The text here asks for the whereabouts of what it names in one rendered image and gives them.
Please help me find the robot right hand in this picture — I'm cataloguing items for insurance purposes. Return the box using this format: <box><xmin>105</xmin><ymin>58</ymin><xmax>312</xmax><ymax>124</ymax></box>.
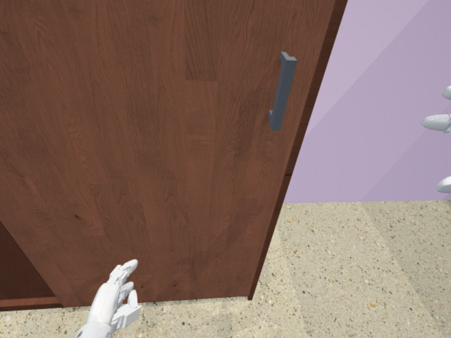
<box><xmin>421</xmin><ymin>86</ymin><xmax>451</xmax><ymax>193</ymax></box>

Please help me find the handle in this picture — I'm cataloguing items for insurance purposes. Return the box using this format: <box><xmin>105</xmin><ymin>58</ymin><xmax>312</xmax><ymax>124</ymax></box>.
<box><xmin>268</xmin><ymin>52</ymin><xmax>297</xmax><ymax>130</ymax></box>

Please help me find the wardrobe door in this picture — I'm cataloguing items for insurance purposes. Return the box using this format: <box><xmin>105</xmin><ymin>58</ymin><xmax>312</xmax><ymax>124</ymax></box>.
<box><xmin>0</xmin><ymin>221</ymin><xmax>55</xmax><ymax>300</ymax></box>
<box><xmin>0</xmin><ymin>0</ymin><xmax>335</xmax><ymax>307</ymax></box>

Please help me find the left robot forearm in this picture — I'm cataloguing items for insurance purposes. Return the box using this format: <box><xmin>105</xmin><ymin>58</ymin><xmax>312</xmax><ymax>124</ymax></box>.
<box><xmin>75</xmin><ymin>322</ymin><xmax>112</xmax><ymax>338</ymax></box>

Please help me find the robot left hand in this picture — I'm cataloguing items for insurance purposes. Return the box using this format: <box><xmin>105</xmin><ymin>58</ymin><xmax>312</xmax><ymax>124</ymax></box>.
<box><xmin>86</xmin><ymin>259</ymin><xmax>141</xmax><ymax>333</ymax></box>

